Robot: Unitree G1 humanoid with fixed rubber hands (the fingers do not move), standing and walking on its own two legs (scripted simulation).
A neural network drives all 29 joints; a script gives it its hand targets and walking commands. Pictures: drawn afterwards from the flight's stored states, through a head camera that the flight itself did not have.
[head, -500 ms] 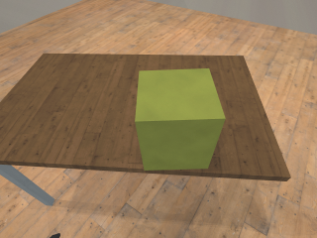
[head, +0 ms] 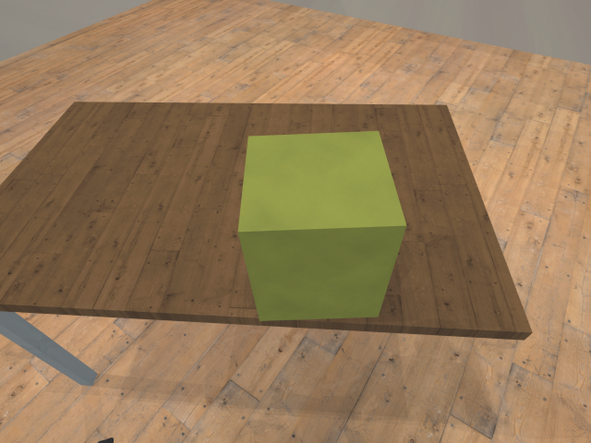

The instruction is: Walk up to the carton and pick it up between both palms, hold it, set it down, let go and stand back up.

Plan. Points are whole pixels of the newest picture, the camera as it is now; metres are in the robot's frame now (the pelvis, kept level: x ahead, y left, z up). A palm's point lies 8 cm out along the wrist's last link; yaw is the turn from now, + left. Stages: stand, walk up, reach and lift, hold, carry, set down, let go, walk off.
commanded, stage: walk up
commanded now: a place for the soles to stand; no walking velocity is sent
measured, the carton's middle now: (316, 230) +0.46 +0.01 +0.00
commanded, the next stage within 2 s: reach and lift in 0.56 s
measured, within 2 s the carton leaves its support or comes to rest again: neither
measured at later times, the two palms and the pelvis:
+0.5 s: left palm out of the picture +0.09 +0.32 -0.09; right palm out of the picture +0.09 -0.30 -0.11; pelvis +0.00 +0.01 +0.00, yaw +1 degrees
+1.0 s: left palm (111, 438) +0.15 +0.28 -0.07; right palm out of the picture +0.13 -0.30 -0.08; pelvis -0.01 +0.00 +0.00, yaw +0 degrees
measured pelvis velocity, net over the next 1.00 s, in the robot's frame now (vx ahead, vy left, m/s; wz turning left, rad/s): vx -0.01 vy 0.00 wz -0.01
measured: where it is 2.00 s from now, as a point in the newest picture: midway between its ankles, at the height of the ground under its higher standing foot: outside the picture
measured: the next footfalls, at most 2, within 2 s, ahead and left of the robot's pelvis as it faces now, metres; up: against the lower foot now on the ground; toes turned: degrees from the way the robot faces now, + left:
none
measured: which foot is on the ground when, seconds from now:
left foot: down 0.00-1.00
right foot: down 0.00-1.00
